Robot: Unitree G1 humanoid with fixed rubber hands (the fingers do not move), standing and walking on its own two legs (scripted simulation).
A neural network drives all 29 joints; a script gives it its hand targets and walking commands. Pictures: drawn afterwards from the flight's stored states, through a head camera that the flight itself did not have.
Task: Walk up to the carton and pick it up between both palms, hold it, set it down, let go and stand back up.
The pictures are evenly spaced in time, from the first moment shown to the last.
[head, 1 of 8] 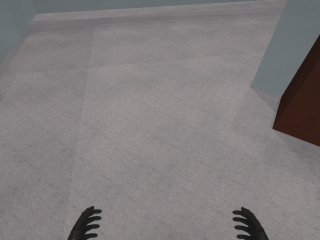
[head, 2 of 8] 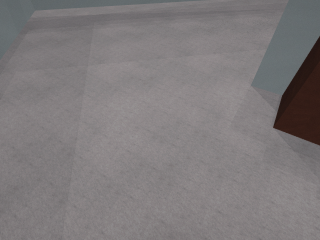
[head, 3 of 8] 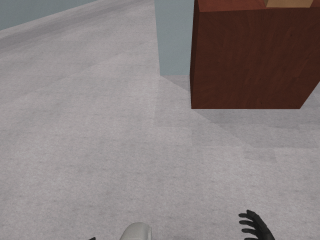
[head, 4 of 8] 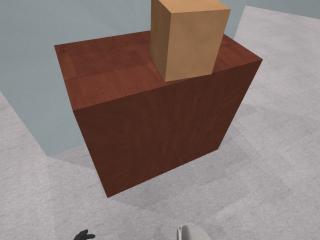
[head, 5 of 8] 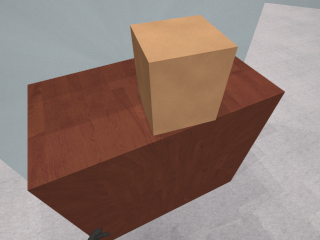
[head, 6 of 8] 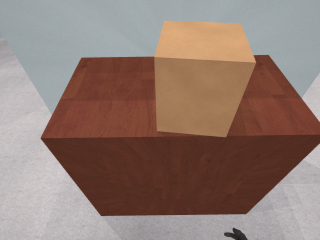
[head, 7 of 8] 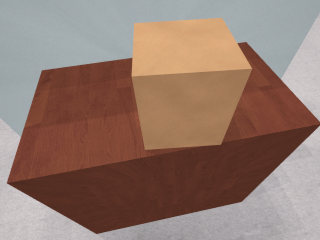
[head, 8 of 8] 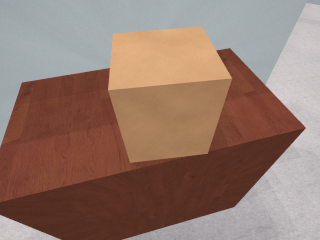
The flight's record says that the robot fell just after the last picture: no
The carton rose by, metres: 0.00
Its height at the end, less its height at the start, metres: +0.00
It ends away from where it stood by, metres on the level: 0.00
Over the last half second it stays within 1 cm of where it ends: yes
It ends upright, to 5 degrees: yes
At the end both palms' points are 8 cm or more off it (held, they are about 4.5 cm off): yes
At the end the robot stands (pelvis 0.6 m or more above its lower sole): yes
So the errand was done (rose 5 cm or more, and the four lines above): no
